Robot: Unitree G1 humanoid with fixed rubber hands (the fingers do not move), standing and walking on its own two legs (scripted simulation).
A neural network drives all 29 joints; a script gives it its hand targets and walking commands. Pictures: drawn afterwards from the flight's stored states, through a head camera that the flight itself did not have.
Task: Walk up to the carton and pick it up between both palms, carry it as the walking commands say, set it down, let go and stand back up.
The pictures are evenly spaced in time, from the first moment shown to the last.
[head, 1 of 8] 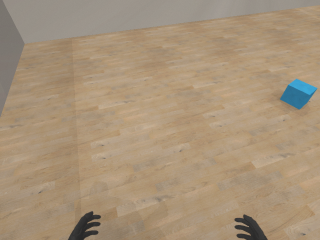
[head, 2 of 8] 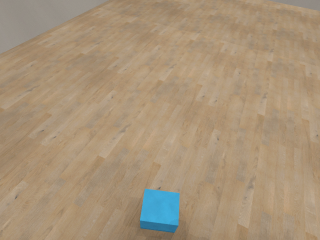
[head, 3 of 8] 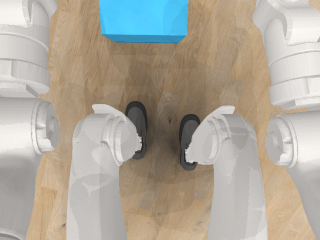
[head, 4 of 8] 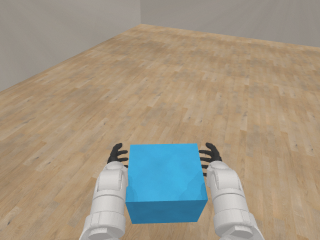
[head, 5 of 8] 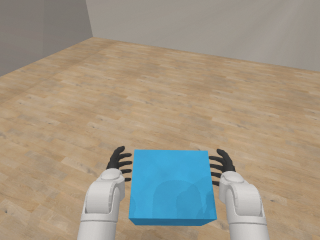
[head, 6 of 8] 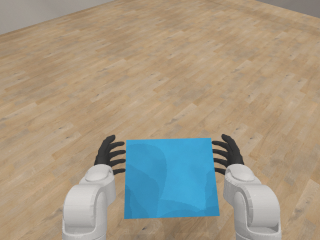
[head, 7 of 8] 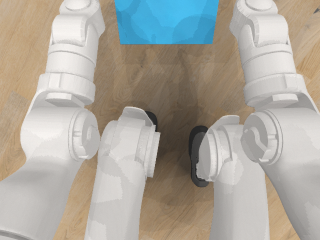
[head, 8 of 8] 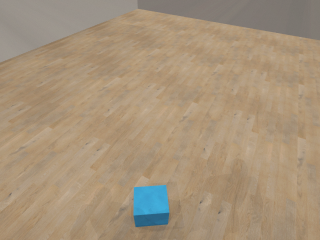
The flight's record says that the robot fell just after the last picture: no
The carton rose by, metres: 0.71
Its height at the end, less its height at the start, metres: +0.00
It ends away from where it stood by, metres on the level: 1.89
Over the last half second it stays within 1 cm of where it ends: yes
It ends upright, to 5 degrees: yes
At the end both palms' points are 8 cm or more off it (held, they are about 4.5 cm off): yes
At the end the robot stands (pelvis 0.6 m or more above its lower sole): yes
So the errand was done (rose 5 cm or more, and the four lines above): yes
